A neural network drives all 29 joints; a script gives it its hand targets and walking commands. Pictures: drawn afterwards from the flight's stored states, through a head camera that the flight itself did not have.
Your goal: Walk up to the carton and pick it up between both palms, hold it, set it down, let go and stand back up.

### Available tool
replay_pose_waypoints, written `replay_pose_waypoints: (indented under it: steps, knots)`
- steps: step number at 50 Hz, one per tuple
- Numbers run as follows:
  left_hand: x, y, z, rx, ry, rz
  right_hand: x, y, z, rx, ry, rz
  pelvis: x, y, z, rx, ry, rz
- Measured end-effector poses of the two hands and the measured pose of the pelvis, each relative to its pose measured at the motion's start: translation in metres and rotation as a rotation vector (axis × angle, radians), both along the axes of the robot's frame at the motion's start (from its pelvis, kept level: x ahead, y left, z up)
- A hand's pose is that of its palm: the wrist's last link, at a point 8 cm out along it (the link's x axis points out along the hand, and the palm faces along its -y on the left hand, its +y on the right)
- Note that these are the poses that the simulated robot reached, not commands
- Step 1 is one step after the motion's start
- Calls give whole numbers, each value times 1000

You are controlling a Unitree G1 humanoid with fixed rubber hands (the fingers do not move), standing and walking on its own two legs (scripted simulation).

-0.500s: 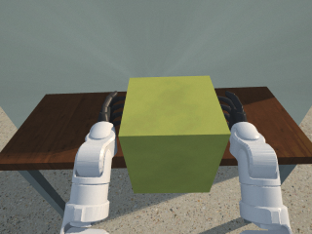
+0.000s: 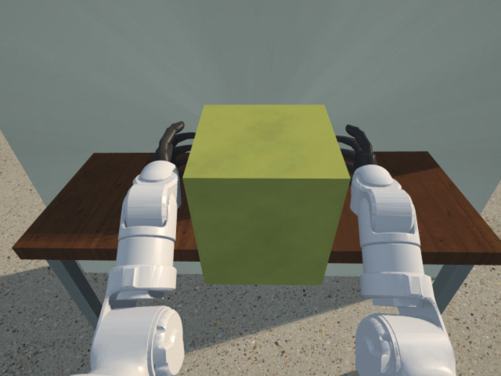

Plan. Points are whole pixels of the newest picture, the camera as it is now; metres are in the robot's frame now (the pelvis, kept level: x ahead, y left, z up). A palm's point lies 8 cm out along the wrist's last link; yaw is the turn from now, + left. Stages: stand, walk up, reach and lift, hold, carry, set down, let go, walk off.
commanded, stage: hold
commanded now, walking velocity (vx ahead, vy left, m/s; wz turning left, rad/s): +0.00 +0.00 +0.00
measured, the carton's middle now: (263, 195) +0.40 +0.01 +0.14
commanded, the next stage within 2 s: none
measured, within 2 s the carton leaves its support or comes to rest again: neither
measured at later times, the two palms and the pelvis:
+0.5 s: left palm (188, 162) +0.45 +0.15 +0.18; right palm (351, 169) +0.44 -0.15 +0.16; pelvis +0.07 +0.00 +0.00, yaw +1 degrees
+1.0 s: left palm (194, 175) +0.39 +0.12 +0.19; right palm (376, 182) +0.38 -0.18 +0.18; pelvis +0.05 +0.00 +0.00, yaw +1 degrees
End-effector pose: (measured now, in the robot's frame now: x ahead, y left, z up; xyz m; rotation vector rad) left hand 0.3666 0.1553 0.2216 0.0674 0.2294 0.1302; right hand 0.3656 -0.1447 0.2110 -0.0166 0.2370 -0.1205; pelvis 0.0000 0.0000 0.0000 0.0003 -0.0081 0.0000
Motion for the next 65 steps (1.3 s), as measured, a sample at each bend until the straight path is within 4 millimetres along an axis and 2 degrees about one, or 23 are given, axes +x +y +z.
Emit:
replay_pose_waypoints:
  steps: [4,8,21,25,30,37,42,48,55,65]
  knots:
    - [10,6,2,-11,-6,6,11,6,3,-10,-4,6,5,3,0,1,-1,3]
    - [22,8,-5,-12,1,6,24,8,-3,-11,4,6,13,5,1,4,7,5]
    - [77,-3,-41,19,32,-15,73,-2,-44,1,35,-12,57,4,4,-1,83,10]
    - [88,-10,-46,23,7,-33,79,-10,-48,9,10,-30,73,2,4,-1,104,14]
    - [92,-19,-41,22,-41,-45,80,-19,-40,32,-40,-48,86,1,4,1,116,16]
    - [83,-29,-30,11,-64,-49,70,-29,-28,24,-67,-51,86,-2,4,1,97,17]
    - [67,-34,-31,9,-32,-52,53,-33,-31,21,-35,-54,77,-4,4,-1,80,15]
    - [38,-34,-34,6,5,-44,26,-34,-33,29,1,-50,58,-5,4,1,57,10]
    - [7,-29,-25,1,10,-27,-1,-29,-24,37,5,-39,28,-4,3,4,25,7]
    - [-14,-18,-3,9,9,-16,-19,-18,-4,18,4,-20,-5,-3,1,5,-12,-4]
